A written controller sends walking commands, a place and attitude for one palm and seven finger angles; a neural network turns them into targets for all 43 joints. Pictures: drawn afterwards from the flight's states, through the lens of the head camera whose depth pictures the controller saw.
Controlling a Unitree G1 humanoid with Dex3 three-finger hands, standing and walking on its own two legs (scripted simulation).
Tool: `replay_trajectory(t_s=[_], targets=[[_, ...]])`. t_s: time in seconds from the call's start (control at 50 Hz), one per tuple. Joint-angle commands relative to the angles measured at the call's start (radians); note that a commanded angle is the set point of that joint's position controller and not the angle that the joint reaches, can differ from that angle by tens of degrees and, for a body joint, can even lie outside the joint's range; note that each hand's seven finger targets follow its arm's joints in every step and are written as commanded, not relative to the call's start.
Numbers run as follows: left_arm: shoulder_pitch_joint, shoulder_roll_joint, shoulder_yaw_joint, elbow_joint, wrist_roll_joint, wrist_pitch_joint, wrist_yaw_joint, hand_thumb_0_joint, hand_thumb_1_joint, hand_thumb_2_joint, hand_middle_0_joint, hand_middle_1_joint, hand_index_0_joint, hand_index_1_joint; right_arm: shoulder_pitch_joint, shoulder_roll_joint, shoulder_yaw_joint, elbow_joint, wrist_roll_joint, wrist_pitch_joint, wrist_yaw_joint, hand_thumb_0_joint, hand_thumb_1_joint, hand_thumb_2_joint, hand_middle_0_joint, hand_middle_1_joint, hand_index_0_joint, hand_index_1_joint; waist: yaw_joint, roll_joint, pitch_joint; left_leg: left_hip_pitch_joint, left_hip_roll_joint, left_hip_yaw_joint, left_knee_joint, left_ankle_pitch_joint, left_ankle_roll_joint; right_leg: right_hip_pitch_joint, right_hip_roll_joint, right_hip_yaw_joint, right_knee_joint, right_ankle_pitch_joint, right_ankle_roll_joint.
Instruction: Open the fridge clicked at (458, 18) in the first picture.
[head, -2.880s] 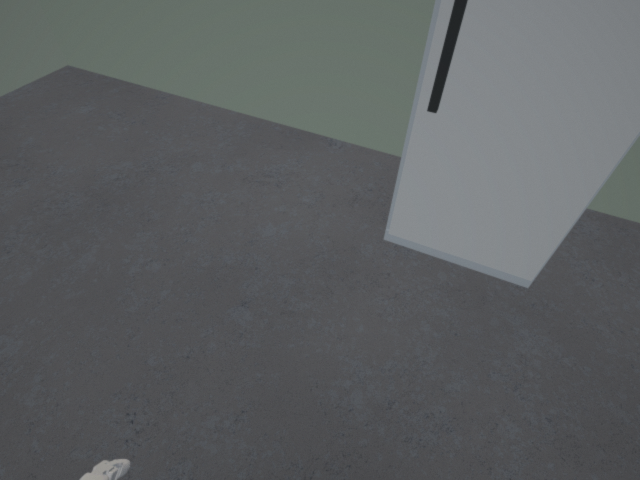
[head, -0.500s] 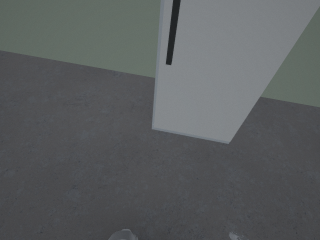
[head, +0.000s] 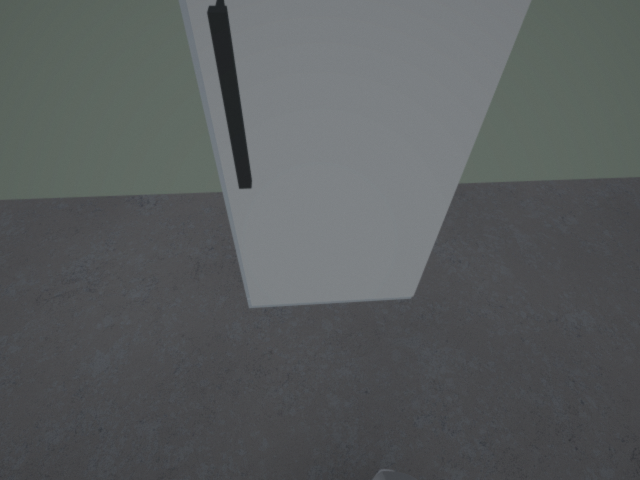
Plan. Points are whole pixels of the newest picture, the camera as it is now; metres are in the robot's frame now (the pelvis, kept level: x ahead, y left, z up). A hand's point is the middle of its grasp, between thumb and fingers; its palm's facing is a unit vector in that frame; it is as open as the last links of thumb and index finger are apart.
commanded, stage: take the last steps up to it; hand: left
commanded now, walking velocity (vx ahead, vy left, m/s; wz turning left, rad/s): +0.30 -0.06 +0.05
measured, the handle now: (234, 106) +0.72 +0.14 +0.08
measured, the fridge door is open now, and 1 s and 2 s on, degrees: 0 0 0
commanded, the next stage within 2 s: come to a stop and stand still in 0.46 s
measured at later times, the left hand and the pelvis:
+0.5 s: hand out of the picture +0.10 +0.16 -0.20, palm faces +0.14 -0.98 -0.11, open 7.3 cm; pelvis +0.17 +0.01 -0.02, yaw +4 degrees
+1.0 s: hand (216, 389) +0.29 +0.16 -0.17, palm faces +0.09 -0.96 -0.28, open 7.3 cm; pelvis +0.23 -0.03 -0.01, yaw +4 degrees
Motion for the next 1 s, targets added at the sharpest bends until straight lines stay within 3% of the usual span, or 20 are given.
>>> replay_trajectory(t_s=[0.0, 0.02, 0.04, 0.08, 0.14, 0.2, 0.32, 0.4, 0.42, 0.44, 0.46, 0.52, 0.58, 0.64, 0.78, 0.82, 0.84, 0.86, 0.88, 0.98], targets=[[0.156, 0.083, 0.025, 0.002, 0.000, -0.047, 0.006, 0.000, 0.900, 0.900, -0.200, -0.300, -0.200, -0.300, 0.022, -0.148, -0.021, -0.028, 0.010, -0.006, -0.007, 0.000, -0.900, -0.900, 0.200, 0.300, 0.200, 0.300, 0.128, 0.057, -0.048, -0.160, 0.180, -0.123, 0.127, 0.402, 0.078, 0.342, 0.052, -0.039, -0.200, 0.079, -0.044], [0.303, 0.160, 0.045, 0.044, 0.004, -0.061, 0.017, 0.000, 0.900, 0.900, -0.200, -0.300, -0.200, -0.300, 0.008, -0.110, -0.014, -0.044, 0.022, -0.012, 0.003, 0.000, -0.900, -0.900, 0.200, 0.300, 0.200, 0.300, 0.192, -0.092, -0.147, -0.352, 0.114, -0.046, 0.370, 0.240, 0.037, 0.574, -0.135, 0.167, -0.244, 0.023, -0.108], [0.411, 0.256, 0.067, 0.072, -0.006, -0.064, 0.026, 0.000, 0.900, 0.900, -0.200, -0.300, -0.200, -0.300, -0.016, -0.065, 0.001, -0.084, 0.027, -0.010, 0.003, 0.000, -0.900, -0.900, 0.200, 0.300, 0.200, 0.300, 0.206, -0.284, -0.203, -0.575, -0.015, -0.060, 0.655, -0.251, 0.002, 0.704, -0.345, 0.481, -0.340, 0.089, -0.203], [0.330, 0.216, 0.058, 0.064, -0.016, -0.066, 0.035, 0.000, 0.900, 0.900, -0.200, -0.300, -0.200, -0.300, -0.094, -0.088, -0.019, -0.091, 0.024, -0.001, 0.005, 0.000, -0.900, -0.900, 0.200, 0.300, 0.200, 0.300, 0.186, -0.167, -0.122, -0.616, 0.043, -0.219, 0.842, -0.161, 0.027, 0.519, -0.320, 0.402, -0.402, 0.022, -0.211], [0.190, 0.070, 0.023, 0.024, -0.009, -0.070, 0.045, 0.000, 0.900, 0.900, -0.200, -0.300, -0.200, -0.300, -0.092, -0.043, -0.019, -0.077, 0.009, 0.023, 0.009, 0.000, -0.900, -0.900, 0.200, 0.300, 0.200, 0.300, 0.095, -0.071, 0.049, -0.548, 0.089, -0.228, 0.780, -0.006, 0.013, 0.232, -0.235, 0.192, -0.472, 0.021, -0.149], [0.183, 0.046, 0.011, 0.016, 0.000, -0.084, 0.049, 0.000, 0.900, 0.900, -0.200, -0.300, -0.200, -0.300, -0.055, -0.016, -0.021, -0.079, 0.006, 0.040, 0.015, 0.000, -0.900, -0.900, 0.200, 0.300, 0.200, 0.300, 0.053, -0.077, 0.060, -0.489, 0.076, -0.206, 0.651, 0.026, -0.003, 0.165, -0.204, 0.089, -0.477, 0.143, -0.150], [0.217, 0.109, 0.016, 0.034, 0.000, -0.084, 0.041, 0.000, 0.900, 0.900, -0.200, -0.300, -0.200, -0.300, -0.187, -0.038, -0.015, -0.143, 0.010, 0.024, 0.033, 0.000, -0.900, -0.900, 0.200, 0.300, 0.200, 0.300, 0.079, -0.105, 0.054, -0.402, 0.049, -0.162, 0.343, 0.073, 0.003, 0.196, -0.195, 0.061, -0.435, 0.150, -0.155], [0.225, 0.113, 0.018, 0.049, -0.008, -0.068, 0.035, 0.000, 0.900, 0.900, -0.200, -0.300, -0.200, -0.300, -0.113, -0.091, -0.018, -0.122, 0.006, 0.007, 0.027, 0.000, -0.900, -0.900, 0.200, 0.300, 0.200, 0.300, 0.036, -0.018, 0.013, -0.132, -0.010, -0.112, 0.142, 0.157, 0.015, 0.141, -0.129, 0.018, -0.255, 0.119, -0.106], [0.237, 0.089, 0.013, 0.044, -0.012, -0.063, 0.031, 0.000, 0.900, 0.900, -0.200, -0.300, -0.200, -0.300, -0.022, -0.153, -0.030, -0.098, 0.002, 0.001, 0.018, 0.000, -0.900, -0.900, 0.200, 0.300, 0.200, 0.300, -0.002, 0.123, -0.033, 0.001, 0.057, -0.220, 0.067, 0.160, 0.040, 0.068, -0.064, -0.029, -0.066, 0.079, -0.070], [0.261, 0.033, 0.005, 0.021, -0.022, -0.061, 0.024, 0.000, 0.900, 0.900, -0.200, -0.300, -0.200, -0.300, 0.060, -0.261, -0.053, -0.089, -0.008, -0.004, 0.006, 0.000, -0.900, -0.900, 0.200, 0.300, 0.200, 0.300, -0.018, 0.377, -0.092, 0.114, 0.297, -0.547, -0.070, 0.208, 0.140, -0.093, 0.054, -0.107, 0.215, -0.182, -0.012], [0.219, 0.059, 0.004, -0.007, -0.013, -0.062, 0.026, 0.000, 0.900, 0.900, -0.200, -0.300, -0.200, -0.300, 0.078, -0.289, -0.051, -0.085, 0.001, 0.008, -0.003, 0.000, -0.900, -0.900, 0.200, 0.300, 0.200, 0.300, -0.021, 0.342, -0.087, 0.100, 0.391, -0.661, -0.147, 0.210, 0.218, -0.162, 0.073, -0.018, 0.416, -0.360, -0.018], [0.179, 0.058, 0.012, 0.020, -0.006, -0.054, 0.018, 0.000, 0.900, 0.900, -0.200, -0.300, -0.200, -0.300, -0.079, -0.185, -0.017, -0.116, 0.008, -0.008, -0.021, 0.000, -0.900, -0.900, 0.200, 0.300, 0.200, 0.300, 0.035, 0.163, -0.003, -0.057, 0.303, -0.462, -0.145, 0.382, 0.186, -0.170, -0.015, 0.079, 0.538, -0.175, -0.016], [0.256, 0.003, -0.001, 0.063, -0.014, -0.025, 0.028, 0.000, 0.900, 0.900, -0.200, -0.300, -0.200, -0.300, -0.165, -0.138, 0.006, -0.121, 0.016, -0.016, -0.032, 0.000, -0.900, -0.900, 0.200, 0.300, 0.200, 0.300, 0.101, 0.112, -0.037, -0.129, 0.218, -0.249, -0.113, 0.746, 0.140, -0.017, -0.016, 0.086, 0.389, -0.072, 0.019], [0.263, -0.007, -0.005, 0.060, -0.015, 0.003, 0.046, 0.000, 0.900, 0.900, -0.200, -0.300, -0.200, -0.300, -0.182, -0.141, 0.002, -0.114, 0.017, -0.003, -0.039, 0.000, -0.900, -0.900, 0.200, 0.300, 0.200, 0.300, 0.110, 0.075, -0.060, -0.121, 0.206, -0.220, -0.084, 0.874, 0.141, 0.064, 0.010, 0.066, 0.210, -0.032, 0.033], [0.186, 0.050, 0.019, -0.005, -0.009, 0.023, 0.054, 0.000, 0.900, 0.900, -0.200, -0.300, -0.200, -0.300, -0.197, -0.178, -0.039, -0.103, 0.010, 0.052, -0.037, 0.000, -0.900, -0.900, 0.200, 0.300, 0.200, 0.300, 0.098, 0.212, -0.010, -0.123, 0.228, -0.250, -0.009, 0.721, 0.144, 0.096, 0.028, 0.041, 0.019, -0.039, 0.012], [0.220, 0.070, 0.026, -0.005, -0.006, 0.010, 0.054, 0.000, 0.900, 0.900, -0.200, -0.300, -0.200, -0.300, -0.204, -0.175, -0.045, -0.109, 0.012, 0.061, -0.030, 0.000, -0.900, -0.900, 0.200, 0.300, 0.200, 0.300, 0.123, 0.135, -0.023, -0.158, 0.181, -0.224, 0.079, 0.569, 0.091, 0.184, 0.020, 0.037, -0.145, 0.158, 0.012], [0.223, 0.115, 0.031, -0.007, 0.000, -0.002, 0.058, 0.000, 0.900, 0.900, -0.200, -0.300, -0.200, -0.300, -0.177, -0.142, -0.045, -0.109, 0.019, 0.066, -0.025, 0.000, -0.900, -0.900, 0.200, 0.300, 0.200, 0.300, 0.115, 0.007, -0.062, -0.202, 0.102, -0.173, 0.185, 0.368, 0.039, 0.252, -0.059, 0.123, -0.206, 0.438, -0.004], [0.215, 0.183, 0.040, -0.014, 0.006, -0.012, 0.065, 0.000, 0.900, 0.900, -0.200, -0.300, -0.200, -0.300, -0.146, -0.083, -0.040, -0.123, 0.026, 0.070, -0.018, 0.000, -0.900, -0.900, 0.200, 0.300, 0.200, 0.300, 0.100, -0.202, -0.104, -0.315, -0.021, -0.111, 0.339, -0.027, -0.012, 0.323, -0.244, 0.317, -0.226, 0.772, -0.090], [0.224, 0.207, 0.039, -0.023, -0.004, -0.011, 0.062, 0.000, 0.900, 0.900, -0.200, -0.300, -0.200, -0.300, -0.160, -0.083, -0.040, -0.135, 0.032, 0.084, -0.022, 0.000, -0.900, -0.900, 0.200, 0.300, 0.200, 0.300, 0.123, -0.212, -0.136, -0.317, -0.059, -0.194, 0.506, -0.293, -0.012, 0.292, -0.338, 0.331, -0.257, 0.886, -0.189], [0.109, 0.153, 0.038, -0.062, -0.006, -0.007, 0.075, 0.000, 0.900, 0.900, -0.200, -0.300, -0.200, -0.300, -0.196, -0.111, -0.046, -0.130, 0.021, 0.109, -0.013, 0.000, -0.900, -0.900, 0.200, 0.300, 0.200, 0.300, 0.101, -0.157, -0.084, -0.435, -0.051, -0.301, 0.793, -0.142, -0.034, 0.254, -0.242, 0.231, -0.261, 0.705, -0.181]])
